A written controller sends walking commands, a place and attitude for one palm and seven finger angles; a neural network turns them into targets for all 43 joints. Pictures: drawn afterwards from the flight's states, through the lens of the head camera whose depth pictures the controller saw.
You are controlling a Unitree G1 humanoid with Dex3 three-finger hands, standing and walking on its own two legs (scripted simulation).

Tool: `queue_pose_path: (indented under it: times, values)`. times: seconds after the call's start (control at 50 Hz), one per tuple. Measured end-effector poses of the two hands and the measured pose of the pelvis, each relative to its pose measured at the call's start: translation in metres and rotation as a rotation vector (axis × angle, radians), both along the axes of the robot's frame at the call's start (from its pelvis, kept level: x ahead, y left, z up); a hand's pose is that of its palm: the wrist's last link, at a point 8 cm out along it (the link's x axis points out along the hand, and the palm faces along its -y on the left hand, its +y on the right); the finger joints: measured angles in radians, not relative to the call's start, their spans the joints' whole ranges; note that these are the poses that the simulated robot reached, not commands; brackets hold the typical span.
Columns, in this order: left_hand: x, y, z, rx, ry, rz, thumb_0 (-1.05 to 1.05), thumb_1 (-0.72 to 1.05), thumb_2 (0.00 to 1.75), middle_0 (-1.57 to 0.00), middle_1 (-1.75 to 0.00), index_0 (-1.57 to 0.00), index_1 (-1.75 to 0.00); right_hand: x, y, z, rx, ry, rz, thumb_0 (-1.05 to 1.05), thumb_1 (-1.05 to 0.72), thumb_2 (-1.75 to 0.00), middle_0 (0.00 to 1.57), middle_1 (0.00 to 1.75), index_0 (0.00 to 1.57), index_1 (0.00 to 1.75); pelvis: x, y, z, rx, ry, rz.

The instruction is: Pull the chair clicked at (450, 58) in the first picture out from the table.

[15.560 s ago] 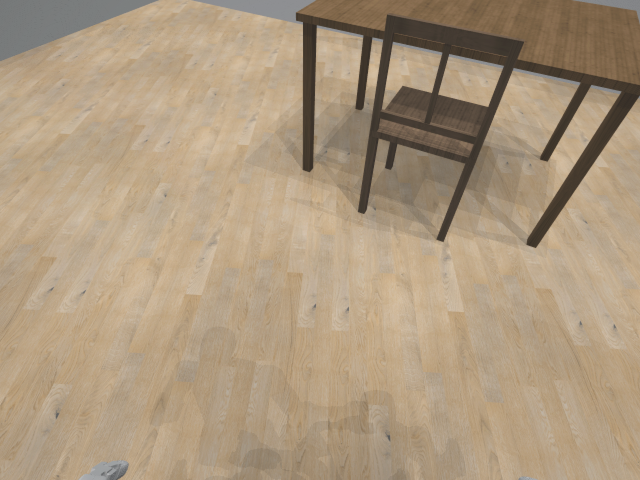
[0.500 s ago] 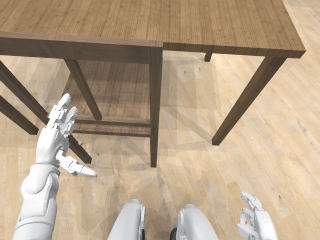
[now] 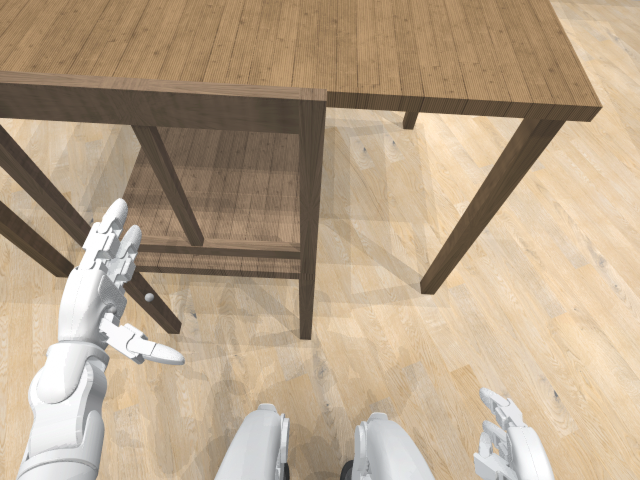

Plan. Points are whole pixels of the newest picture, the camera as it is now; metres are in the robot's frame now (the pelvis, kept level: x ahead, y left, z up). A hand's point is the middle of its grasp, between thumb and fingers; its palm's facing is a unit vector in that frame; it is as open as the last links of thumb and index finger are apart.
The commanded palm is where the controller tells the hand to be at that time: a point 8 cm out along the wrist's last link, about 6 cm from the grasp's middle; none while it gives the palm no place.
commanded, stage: aim the fingers beside a spindle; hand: left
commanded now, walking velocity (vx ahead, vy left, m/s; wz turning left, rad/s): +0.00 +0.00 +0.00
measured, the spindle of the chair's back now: (175, 194) +0.47 +0.24 +0.01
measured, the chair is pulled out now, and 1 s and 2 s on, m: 0.00 0.00 0.00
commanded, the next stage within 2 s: push the fingers through the gap in 0.96 s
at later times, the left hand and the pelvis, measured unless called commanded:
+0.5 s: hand (150, 286) +0.32 +0.22 +0.04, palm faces +0.03 -1.00 -0.05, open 17.0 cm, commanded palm +0.30 +0.27 +0.03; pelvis +0.00 +0.00 +0.00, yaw +0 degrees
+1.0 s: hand (155, 293) +0.32 +0.22 +0.01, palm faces +0.04 -1.00 -0.02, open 17.0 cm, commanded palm +0.30 +0.27 +0.04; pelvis +0.00 +0.00 +0.00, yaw +0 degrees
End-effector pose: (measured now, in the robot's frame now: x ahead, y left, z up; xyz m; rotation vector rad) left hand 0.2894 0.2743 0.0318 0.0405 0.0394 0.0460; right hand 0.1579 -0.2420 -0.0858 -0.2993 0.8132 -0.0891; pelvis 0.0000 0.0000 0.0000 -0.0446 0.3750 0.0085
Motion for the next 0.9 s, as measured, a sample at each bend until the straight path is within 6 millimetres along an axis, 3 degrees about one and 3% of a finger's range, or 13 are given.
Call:
queue_pose_path:
  times: [0.08, 0.24, 0.34, 0.52, 0.68, 0.82, 0.9]
  values:
    - [-0.002, 0.008, 0.002, 0.003, -0.008, 0.016, -0.02, -0.50, 0.30, -0.06, -0.08, -0.06, -0.08, 0.003, 0.003, -0.001, -0.001, -0.007, 0.014, 0.01, -0.90, -0.90, 0.20, 0.30, 0.20, 0.30, -0.001, 0.001, -0.001, -0.007, -0.002, 0.008]
    - [0.007, -0.010, 0.000, -0.025, -0.003, -0.062, -0.02, -0.50, 0.30, -0.06, -0.08, -0.06, -0.08, 0.006, 0.008, -0.001, -0.002, -0.011, 0.021, 0.01, -0.90, -0.90, 0.20, 0.30, 0.20, 0.30, -0.002, 0.004, -0.001, -0.011, 0.003, 0.012]
    - [0.014, -0.007, -0.007, -0.013, 0.021, -0.025, -0.02, -0.50, 0.30, -0.06, -0.08, -0.06, -0.08, 0.004, 0.008, -0.001, -0.003, -0.004, 0.014, 0.01, -0.90, -0.90, 0.20, 0.30, 0.20, 0.30, -0.001, 0.004, -0.001, -0.008, 0.008, 0.007]
    - [0.007, -0.005, 0.013, 0.010, -0.018, -0.025, -0.02, -0.50, 0.30, -0.06, -0.08, -0.06, -0.08, 0.001, 0.006, -0.002, 0.020, 0.025, 0.004, 0.01, -0.90, -0.90, 0.20, 0.30, 0.20, 0.30, 0.006, 0.003, 0.004, -0.005, 0.004, 0.007]
    - [0.003, -0.003, -0.013, -0.018, 0.055, 0.001, -0.02, -0.50, 0.30, -0.06, -0.08, -0.06, -0.08, 0.005, -0.002, -0.001, -0.007, 0.012, 0.004, 0.01, -0.90, -0.90, 0.20, 0.30, 0.20, 0.30, 0.004, -0.002, 0.000, -0.002, 0.007, 0.005]
    - [0.009, -0.006, 0.015, 0.024, -0.061, -0.023, -0.02, -0.50, 0.30, -0.06, -0.08, -0.06, -0.08, 0.008, -0.003, -0.002, -0.005, 0.002, 0.015, 0.01, -0.90, -0.90, 0.20, 0.30, 0.20, 0.30, 0.003, -0.003, 0.000, -0.005, 0.004, 0.011]
    - [0.013, -0.005, 0.004, -0.007, 0.014, -0.034, -0.02, -0.50, 0.30, -0.06, -0.08, -0.06, -0.08, 0.008, -0.002, -0.003, 0.008, 0.001, 0.005, 0.01, -0.90, -0.90, 0.20, 0.30, 0.20, 0.30, 0.003, -0.004, 0.001, 0.001, 0.008, 0.006]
